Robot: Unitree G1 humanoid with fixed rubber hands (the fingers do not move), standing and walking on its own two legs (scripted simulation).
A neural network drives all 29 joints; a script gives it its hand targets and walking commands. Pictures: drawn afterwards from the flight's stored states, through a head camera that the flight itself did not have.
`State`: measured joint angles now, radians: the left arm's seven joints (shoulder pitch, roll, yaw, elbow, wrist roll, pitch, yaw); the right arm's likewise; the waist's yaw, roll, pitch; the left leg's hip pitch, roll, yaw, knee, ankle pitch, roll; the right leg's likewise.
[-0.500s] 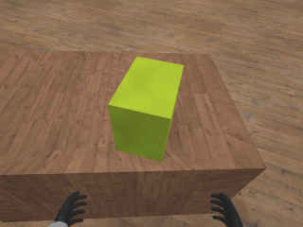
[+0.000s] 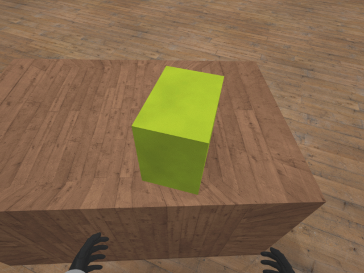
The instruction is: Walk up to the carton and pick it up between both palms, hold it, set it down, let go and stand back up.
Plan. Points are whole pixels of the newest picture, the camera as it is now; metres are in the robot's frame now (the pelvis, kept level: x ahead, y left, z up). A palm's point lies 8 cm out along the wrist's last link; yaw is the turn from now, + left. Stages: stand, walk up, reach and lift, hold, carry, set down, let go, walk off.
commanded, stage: stand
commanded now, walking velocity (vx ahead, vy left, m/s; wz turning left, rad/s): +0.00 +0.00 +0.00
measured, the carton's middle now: (181, 129) +0.50 +0.00 -0.01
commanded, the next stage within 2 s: none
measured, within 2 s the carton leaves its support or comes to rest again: neither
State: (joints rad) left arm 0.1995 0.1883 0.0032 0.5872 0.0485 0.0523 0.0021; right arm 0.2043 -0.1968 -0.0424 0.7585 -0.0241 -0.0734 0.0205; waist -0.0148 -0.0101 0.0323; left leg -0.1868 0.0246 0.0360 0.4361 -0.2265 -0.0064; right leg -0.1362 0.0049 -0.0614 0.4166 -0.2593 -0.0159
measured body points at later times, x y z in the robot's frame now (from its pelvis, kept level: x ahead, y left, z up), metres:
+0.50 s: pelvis -0.01 +0.00 +0.00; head -0.01 +0.00 +0.45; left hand +0.02 +0.25 -0.14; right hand +0.06 -0.24 -0.15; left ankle +0.00 +0.12 -0.74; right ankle -0.02 -0.10 -0.74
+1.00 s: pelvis -0.01 +0.00 +0.00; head -0.02 +0.00 +0.45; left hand -0.06 +0.22 -0.15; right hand +0.00 -0.23 -0.16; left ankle +0.00 +0.12 -0.74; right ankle -0.02 -0.10 -0.74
